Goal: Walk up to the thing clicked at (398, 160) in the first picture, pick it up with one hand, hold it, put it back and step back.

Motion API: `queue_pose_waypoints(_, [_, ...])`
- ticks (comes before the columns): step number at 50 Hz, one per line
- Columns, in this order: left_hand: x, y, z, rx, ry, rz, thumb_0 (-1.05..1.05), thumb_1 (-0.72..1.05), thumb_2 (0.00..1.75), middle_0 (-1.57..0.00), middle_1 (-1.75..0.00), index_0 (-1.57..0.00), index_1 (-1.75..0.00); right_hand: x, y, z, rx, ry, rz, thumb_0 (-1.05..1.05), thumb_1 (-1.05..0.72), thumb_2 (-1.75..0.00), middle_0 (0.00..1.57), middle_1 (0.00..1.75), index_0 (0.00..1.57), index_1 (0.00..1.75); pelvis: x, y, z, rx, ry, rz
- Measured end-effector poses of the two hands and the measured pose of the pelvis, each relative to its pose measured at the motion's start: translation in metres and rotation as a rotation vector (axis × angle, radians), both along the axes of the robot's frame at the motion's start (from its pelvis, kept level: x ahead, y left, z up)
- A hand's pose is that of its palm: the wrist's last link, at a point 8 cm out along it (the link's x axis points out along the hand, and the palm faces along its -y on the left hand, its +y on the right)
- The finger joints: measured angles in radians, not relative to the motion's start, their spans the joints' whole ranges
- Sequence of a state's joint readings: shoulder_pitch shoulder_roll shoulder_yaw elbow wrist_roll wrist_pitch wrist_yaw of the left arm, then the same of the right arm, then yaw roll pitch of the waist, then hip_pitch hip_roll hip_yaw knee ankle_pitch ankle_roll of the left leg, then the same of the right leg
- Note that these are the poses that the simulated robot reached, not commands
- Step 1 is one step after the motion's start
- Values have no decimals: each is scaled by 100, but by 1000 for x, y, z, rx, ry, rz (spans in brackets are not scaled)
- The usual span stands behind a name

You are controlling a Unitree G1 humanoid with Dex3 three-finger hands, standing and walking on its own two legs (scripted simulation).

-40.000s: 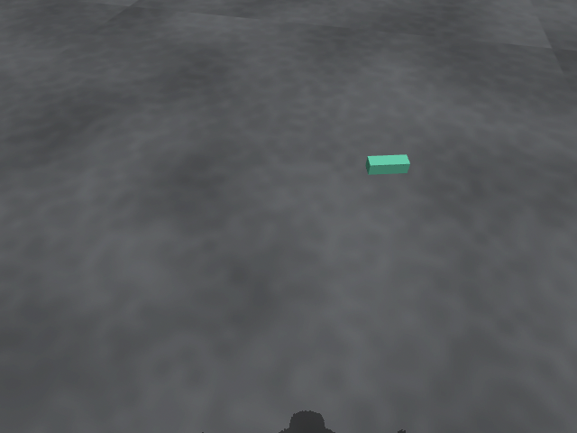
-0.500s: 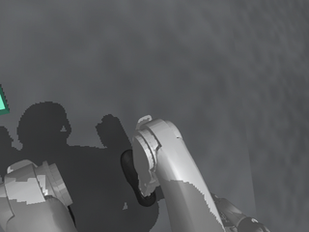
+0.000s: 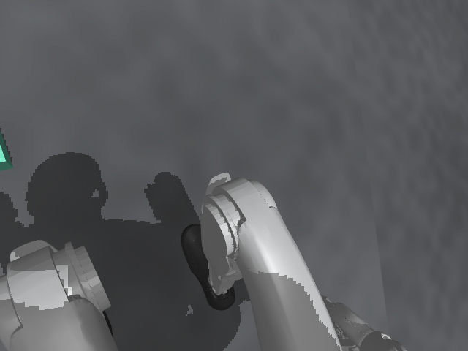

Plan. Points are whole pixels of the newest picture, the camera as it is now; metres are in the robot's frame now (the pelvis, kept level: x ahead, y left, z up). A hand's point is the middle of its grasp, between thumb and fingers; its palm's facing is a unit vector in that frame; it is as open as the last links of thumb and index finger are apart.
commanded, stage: withdraw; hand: left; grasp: from above
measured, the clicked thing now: out of the picture +0.46 +0.31 -0.27
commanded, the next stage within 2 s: home in 0.90 s
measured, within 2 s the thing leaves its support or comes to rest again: neither
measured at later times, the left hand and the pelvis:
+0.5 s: hand out of the picture +0.46 +0.35 -0.07, palm faces -0.42 -0.09 -0.90, open 14.0 cm; pelvis +0.00 +0.00 +0.05, yaw +6 degrees
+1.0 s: hand out of the picture +0.46 +0.33 -0.14, palm faces -0.39 -0.07 -0.92, open 13.9 cm; pelvis -0.01 -0.01 +0.03, yaw +6 degrees
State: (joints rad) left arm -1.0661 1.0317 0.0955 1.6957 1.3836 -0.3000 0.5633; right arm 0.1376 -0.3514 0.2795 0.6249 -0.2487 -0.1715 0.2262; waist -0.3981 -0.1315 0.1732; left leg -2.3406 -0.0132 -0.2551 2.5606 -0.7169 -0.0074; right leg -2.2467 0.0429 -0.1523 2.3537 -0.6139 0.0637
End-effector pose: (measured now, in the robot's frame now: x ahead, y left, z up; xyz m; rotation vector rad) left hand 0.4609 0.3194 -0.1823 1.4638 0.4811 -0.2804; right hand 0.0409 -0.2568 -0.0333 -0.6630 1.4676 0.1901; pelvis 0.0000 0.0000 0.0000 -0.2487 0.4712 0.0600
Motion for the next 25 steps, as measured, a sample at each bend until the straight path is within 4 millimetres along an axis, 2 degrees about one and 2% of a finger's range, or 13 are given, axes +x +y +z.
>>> queue_pose_waypoints(5, [2,0,6,14,-30,-5,0,-47,100,-10,-103,-10,-102,-1,1,2,3,-9,-2,0,-90,-90,20,30,21,30,0,1,2,1,6,-1])
queue_pose_waypoints(10, [11,6,30,25,-143,56,0,-49,98,-10,-102,-10,-100,3,2,3,39,-19,-13,0,-90,-90,20,30,21,30,3,0,6,8,34,1])
queue_pose_waypoints(13, [15,12,55,52,-209,111,0,-50,97,-9,-101,-10,-100,10,1,1,64,-36,-47,0,-90,-90,20,30,21,30,6,-1,10,14,68,3])
queue_pose_waypoints(17, [14,23,100,107,-236,172,0,-50,97,-9,-100,-10,-99,25,0,-5,109,-74,-100,0,-90,-90,20,30,21,30,9,-1,20,28,114,13])
queue_pose_waypoints(21, [7,33,141,142,-155,226,0,-50,98,-9,-99,-9,-99,43,0,-10,147,-123,-143,0,-90,-90,20,30,21,30,8,-1,35,52,133,32])
queue_pose_waypoints(25, [0,32,167,127,-26,228,0,-50,99,-10,-99,-9,-99,56,-1,-7,161,-153,-155,0,-91,-90,20,30,21,30,3,-2,52,73,128,52])
